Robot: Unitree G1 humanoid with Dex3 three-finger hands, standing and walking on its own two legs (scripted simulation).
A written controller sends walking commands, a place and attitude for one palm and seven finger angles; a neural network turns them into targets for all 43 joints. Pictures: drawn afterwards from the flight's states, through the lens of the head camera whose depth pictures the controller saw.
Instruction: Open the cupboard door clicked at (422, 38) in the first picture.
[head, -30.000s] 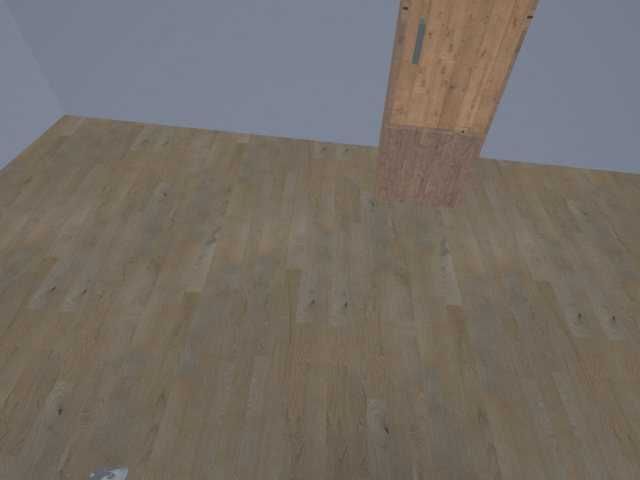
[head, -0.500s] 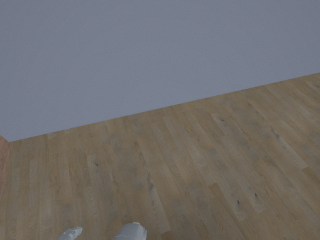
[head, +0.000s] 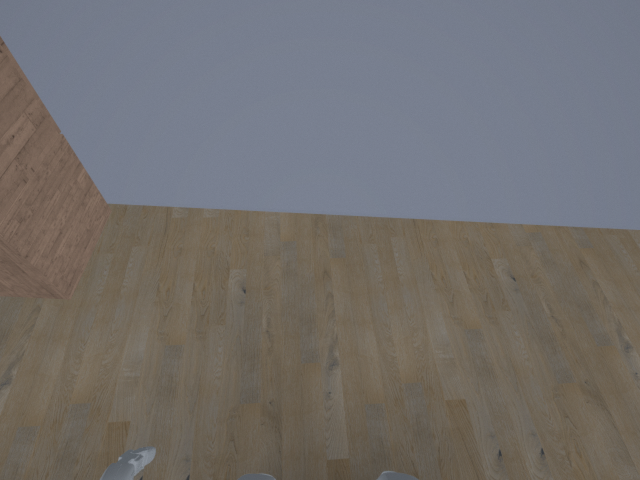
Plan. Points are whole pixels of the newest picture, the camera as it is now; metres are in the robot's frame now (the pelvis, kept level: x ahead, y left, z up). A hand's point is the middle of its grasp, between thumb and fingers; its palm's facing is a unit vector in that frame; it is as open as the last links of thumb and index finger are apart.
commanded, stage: turn to face it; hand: left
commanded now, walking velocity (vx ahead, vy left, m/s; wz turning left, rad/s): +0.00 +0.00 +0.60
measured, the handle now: out of the picture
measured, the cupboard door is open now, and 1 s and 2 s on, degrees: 56 56 56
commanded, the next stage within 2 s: take the last steps up to it in 1.46 s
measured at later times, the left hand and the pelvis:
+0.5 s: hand out of the picture +0.02 +0.22 -0.18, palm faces +0.32 -0.92 -0.24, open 7.4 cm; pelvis +0.01 -0.01 -0.01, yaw +18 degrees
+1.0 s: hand out of the picture -0.05 +0.17 -0.19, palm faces +0.61 -0.76 -0.21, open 7.4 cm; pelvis +0.03 -0.02 -0.02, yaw +38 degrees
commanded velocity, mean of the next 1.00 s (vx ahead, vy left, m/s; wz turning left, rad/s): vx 0.00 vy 0.00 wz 0.59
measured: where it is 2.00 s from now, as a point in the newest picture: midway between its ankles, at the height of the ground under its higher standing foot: outside the picture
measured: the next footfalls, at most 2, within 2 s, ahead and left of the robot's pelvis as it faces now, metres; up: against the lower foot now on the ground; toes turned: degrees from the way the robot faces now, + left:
right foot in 0.06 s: +0.04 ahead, -0.15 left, +0.00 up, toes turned +0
left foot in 0.34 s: +0.03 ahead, +0.12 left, +0.00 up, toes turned +17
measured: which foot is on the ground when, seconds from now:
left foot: down 0.00-0.04, up 0.06-0.32, down 0.34-0.64, up 0.66-0.94, down 0.96-1.00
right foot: up 0.00-0.04, down 0.06-0.34, up 0.36-0.62, down 0.64-0.94, up 0.96-1.00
